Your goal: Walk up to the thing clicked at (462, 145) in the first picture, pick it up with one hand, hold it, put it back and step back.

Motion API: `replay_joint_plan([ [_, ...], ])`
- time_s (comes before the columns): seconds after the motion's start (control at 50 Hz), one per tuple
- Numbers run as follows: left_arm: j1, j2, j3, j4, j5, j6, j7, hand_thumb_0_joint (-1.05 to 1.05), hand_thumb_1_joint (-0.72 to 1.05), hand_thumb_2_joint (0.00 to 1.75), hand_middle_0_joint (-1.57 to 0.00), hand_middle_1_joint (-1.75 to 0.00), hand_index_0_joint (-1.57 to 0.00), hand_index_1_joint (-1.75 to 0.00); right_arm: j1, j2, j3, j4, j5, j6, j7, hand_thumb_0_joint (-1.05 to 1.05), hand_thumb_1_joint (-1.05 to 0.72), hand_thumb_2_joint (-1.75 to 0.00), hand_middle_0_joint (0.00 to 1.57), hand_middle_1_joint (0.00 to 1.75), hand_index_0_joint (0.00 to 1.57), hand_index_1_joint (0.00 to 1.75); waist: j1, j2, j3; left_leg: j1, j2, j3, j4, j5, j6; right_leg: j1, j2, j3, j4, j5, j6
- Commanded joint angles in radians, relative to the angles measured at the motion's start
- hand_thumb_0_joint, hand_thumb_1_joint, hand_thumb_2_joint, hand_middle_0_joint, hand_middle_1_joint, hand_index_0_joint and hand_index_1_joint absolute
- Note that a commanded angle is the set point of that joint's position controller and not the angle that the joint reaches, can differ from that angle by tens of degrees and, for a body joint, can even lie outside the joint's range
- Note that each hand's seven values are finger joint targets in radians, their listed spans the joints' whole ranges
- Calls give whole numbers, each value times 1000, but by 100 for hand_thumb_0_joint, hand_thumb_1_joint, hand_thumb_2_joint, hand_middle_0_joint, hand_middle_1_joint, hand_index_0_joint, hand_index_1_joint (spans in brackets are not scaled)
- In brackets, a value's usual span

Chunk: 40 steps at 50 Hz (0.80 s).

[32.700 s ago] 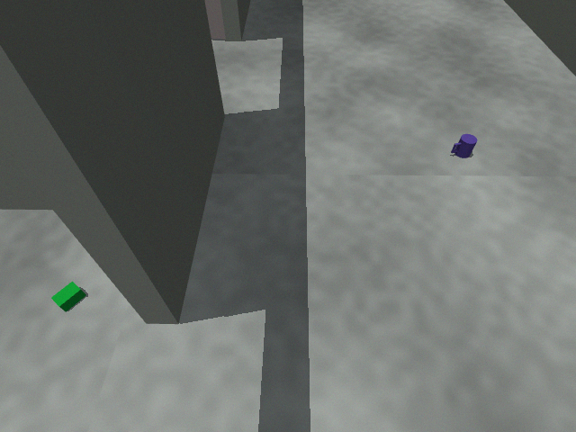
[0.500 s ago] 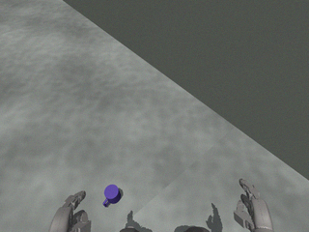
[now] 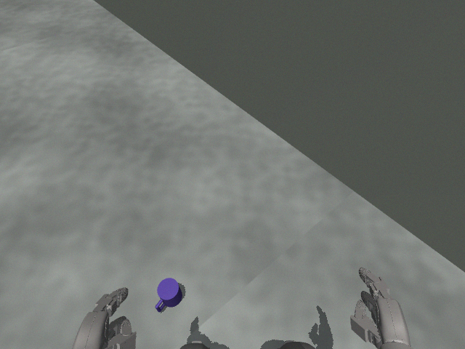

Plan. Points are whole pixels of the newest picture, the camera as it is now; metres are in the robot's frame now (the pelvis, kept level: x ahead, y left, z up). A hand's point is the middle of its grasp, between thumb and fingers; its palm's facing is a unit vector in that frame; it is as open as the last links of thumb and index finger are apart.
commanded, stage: home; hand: left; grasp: from above
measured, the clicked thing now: (167, 296) +0.41 +0.26 -0.66
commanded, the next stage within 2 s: stand in 0.02 s
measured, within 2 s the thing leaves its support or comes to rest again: neither
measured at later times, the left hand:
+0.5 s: hand out of the picture +0.08 +0.24 -0.11, palm faces +0.03 -0.94 -0.34, open 7.4 cm
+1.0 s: hand out of the picture +0.04 +0.24 -0.10, palm faces +0.03 -0.94 -0.33, open 7.4 cm
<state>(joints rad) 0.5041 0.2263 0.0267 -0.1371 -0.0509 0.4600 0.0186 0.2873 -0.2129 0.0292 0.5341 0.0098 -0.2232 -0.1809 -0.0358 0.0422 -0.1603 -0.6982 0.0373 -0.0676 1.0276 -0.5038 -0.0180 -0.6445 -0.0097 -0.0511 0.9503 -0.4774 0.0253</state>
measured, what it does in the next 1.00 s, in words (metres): rises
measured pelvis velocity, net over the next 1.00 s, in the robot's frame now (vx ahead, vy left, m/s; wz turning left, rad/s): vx -0.01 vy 0.00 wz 0.01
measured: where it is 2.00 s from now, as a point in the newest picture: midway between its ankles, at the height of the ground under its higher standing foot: outside the picture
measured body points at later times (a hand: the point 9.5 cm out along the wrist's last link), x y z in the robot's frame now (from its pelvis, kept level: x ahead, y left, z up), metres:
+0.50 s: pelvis -0.01 +0.01 +0.04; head +0.01 +0.01 +0.49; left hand +0.07 +0.29 -0.09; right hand +0.09 -0.28 -0.08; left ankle +0.01 +0.12 -0.68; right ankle +0.00 -0.14 -0.68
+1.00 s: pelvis -0.01 +0.00 +0.06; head -0.01 +0.00 +0.51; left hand +0.04 +0.29 -0.08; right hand +0.06 -0.28 -0.07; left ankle +0.01 +0.12 -0.68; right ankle +0.00 -0.14 -0.68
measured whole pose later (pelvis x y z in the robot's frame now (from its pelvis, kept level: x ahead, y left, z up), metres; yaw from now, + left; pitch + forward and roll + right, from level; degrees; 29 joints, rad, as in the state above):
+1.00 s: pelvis -0.01 +0.00 +0.06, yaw +1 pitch -4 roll +0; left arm 0.17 0.29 0.03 1.10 0.04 0.00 0.03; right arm 0.16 -0.28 -0.04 1.10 -0.03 0.00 -0.02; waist 0.02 0.00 0.06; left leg -0.13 0.00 -0.03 0.41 -0.21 0.00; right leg -0.11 -0.05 -0.03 0.39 -0.21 0.04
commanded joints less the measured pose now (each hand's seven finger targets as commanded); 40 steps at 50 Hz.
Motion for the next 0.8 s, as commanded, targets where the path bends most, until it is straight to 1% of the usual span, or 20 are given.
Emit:
replay_joint_plan([
  [0.0,-13,115,67,-205,1,-46,9,0,90,90,-20,-30,-20,-30,-69,-132,-55,-162,1,-59,-8,0,-90,-90,20,30,20,30,-1,24,-90,100,-31,21,-174,249,25,56,27,-23,-142,216,-23],
  [0.02,-32,108,55,-217,4,-47,9,0,90,90,-20,-30,-20,-30,-74,-130,-54,-163,1,-59,-7,0,-90,-90,20,30,20,30,-3,33,-82,104,-29,22,-177,249,23,51,27,-24,-138,216,-24],
  [0.08,-19,108,59,-194,4,-46,9,0,90,90,-20,-30,-20,-30,-72,-133,-54,-160,1,-55,-6,0,-90,-90,20,30,20,30,-2,38,-74,103,-23,12,-191,223,20,34,32,-28,-136,184,-26],
  [0.1,-311,187,65,157,111,-256,48,0,90,90,-20,-30,-20,-30,-149,-235,-91,89,-126,52,54,0,-90,-90,20,30,20,30,76,-54,175,92,2,-1,-264,356,71,199,-47,64,-194,179,-70],
  [0.12,-223,197,82,330,119,-325,42,0,90,90,-20,-30,-20,-30,-140,-245,-106,92,-123,90,80,0,-90,-90,20,30,20,30,68,-96,69,178,-1,8,-266,375,79,233,-57,113,-208,177,-100],
  [0.14,-213,215,81,374,125,-360,37,0,90,90,-20,-30,-20,-30,-132,-257,-108,82,-125,105,99,0,-90,-90,20,30,20,30,57,-98,49,216,1,4,-261,386,85,230,-62,124,-206,198,-106],
  [0.16,-240,217,72,402,121,-380,29,0,90,90,-20,-30,-20,-30,-109,-255,-106,84,-127,116,112,0,-90,-90,20,30,20,30,38,-35,62,224,2,-18,-289,370,84,214,-46,104,-205,203,-95],
  [0.18,-248,216,64,446,117,-398,25,0,90,90,-20,-30,-20,-30,-124,-248,-101,100,-110,119,127,0,-90,-90,20,30,20,30,56,4,37,261,1,-31,-314,371,87,263,-53,99,-196,229,-86],
  [0.2,-254,216,62,488,113,-410,23,0,90,90,-20,-30,-20,-30,-117,-233,-103,127,-82,122,144,0,-90,-90,20,30,20,30,60,-1,25,283,-1,-26,-330,354,89,296,-62,96,-205,237,-76],
  [0.24,-277,209,71,564,102,-416,18,0,90,90,-20,-30,-20,-30,-145,-232,-108,148,-63,131,157,0,-90,-90,20,30,20,30,70,-50,25,322,-5,-14,-344,359,79,284,-64,106,-233,254,-71],
  [0.26,-283,205,71,599,97,-421,19,0,90,90,-20,-30,-20,-30,-160,-229,-111,159,-60,135,159,0,-90,-90,20,30,20,30,78,-41,35,327,2,-30,-367,316,81,281,-63,99,-254,218,-64],
  [0.3,-308,205,68,677,100,-433,21,0,90,90,-20,-30,-20,-30,-174,-224,-115,189,-63,151,165,0,-90,-90,20,30,20,30,73,-41,62,305,3,-37,-403,190,85,306,-74,104,-310,146,-60],
  [0.36,-323,219,72,765,103,-457,21,0,90,90,-20,-30,-20,-30,-145,-229,-118,237,-66,160,164,0,-90,-90,20,30,20,30,54,-52,76,385,3,-22,-415,266,82,306,-87,121,-353,206,-61],
  [0.38,-332,213,71,789,100,-460,21,0,90,90,-20,-30,-20,-30,-145,-234,-120,248,-66,164,162,0,-90,-90,20,30,20,30,54,-19,95,366,12,-42,-454,229,82,320,-77,105,-359,192,-52],
  [0.46,-313,216,68,894,92,-472,22,0,90,90,-20,-30,-20,-30,-152,-237,-119,299,-59,173,157,0,-90,-90,20,30,20,30,62,-15,110,414,26,-52,-493,343,77,380,-81,94,-400,297,-49],
  [0.54,-317,230,64,978,84,-475,27,0,90,90,-20,-30,-20,-30,-118,-245,-117,361,-50,182,147,0,-90,-90,20,30,20,30,45,-40,112,496,32,-43,-521,460,66,419,-95,99,-441,396,-52],
  [0.64,-322,228,52,1067,82,-469,25,0,90,90,-20,-30,-20,-30,-154,-258,-113,411,-46,196,144,0,-90,-90,20,30,20,30,55,-7,185,466,45,-64,-639,294,59,465,-89,91,-532,281,-41],
  [0.66,-329,232,52,1082,82,-469,24,0,90,90,-20,-30,-20,-30,-142,-255,-111,421,-44,197,145,0,-90,-90,20,30,20,30,47,-13,193,456,43,-65,-657,284,55,486,-90,91,-541,276,-40],
  [0.74,-327,236,47,1132,82,-476,24,0,90,90,-20,-30,-20,-30,-150,-254,-108,455,-39,195,147,0,-90,-90,20,30,20,30,53,-26,180,500,45,-56,-666,374,48,528,-104,94,-577,331,-37],
  [0.78,-344,244,46,1146,84,-478,25,0,90,90,-20,-30,-20,-30,-151,-253,-107,467,-38,198,147,0,-90,-90,20,30,20,30,49,-41,184,510,44,-51,-676,372,44,525,-105,91,-601,310,-32],
])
